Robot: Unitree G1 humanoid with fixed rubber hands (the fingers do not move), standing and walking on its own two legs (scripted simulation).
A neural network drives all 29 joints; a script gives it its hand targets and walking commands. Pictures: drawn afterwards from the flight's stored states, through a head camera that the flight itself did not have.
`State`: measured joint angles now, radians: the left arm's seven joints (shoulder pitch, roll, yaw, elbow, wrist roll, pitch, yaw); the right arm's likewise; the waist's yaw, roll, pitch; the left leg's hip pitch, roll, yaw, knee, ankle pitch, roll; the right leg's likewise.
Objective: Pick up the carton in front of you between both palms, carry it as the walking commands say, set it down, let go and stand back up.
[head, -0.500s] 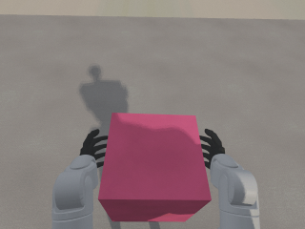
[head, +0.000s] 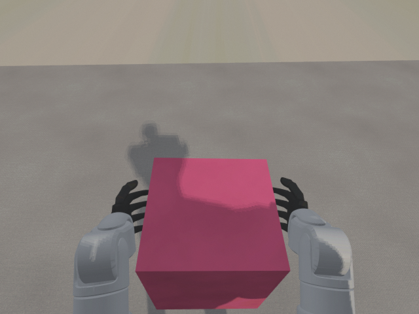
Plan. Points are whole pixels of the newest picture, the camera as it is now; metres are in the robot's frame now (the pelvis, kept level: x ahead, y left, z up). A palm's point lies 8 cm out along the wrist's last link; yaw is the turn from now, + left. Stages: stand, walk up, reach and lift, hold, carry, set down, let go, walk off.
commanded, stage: carry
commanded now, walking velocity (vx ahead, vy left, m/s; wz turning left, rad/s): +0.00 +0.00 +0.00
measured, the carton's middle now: (209, 237) +0.28 +0.00 +0.01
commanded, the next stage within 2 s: hold in 1.12 s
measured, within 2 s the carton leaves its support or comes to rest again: neither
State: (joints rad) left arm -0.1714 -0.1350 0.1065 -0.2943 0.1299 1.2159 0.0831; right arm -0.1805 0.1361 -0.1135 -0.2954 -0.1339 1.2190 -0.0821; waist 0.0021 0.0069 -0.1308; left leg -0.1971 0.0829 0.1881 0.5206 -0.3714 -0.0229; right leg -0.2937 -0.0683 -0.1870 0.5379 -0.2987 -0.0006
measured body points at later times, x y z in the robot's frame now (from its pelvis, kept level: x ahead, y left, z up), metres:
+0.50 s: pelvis -0.03 +0.01 +0.00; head -0.06 +0.01 +0.45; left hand +0.24 +0.16 +0.06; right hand +0.24 -0.14 +0.06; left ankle -0.08 +0.11 -0.73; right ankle -0.02 -0.11 -0.73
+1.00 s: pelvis -0.06 +0.01 +0.00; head -0.08 +0.01 +0.45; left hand +0.25 +0.17 +0.03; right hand +0.25 -0.14 +0.04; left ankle -0.08 +0.11 -0.73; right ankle -0.02 -0.11 -0.73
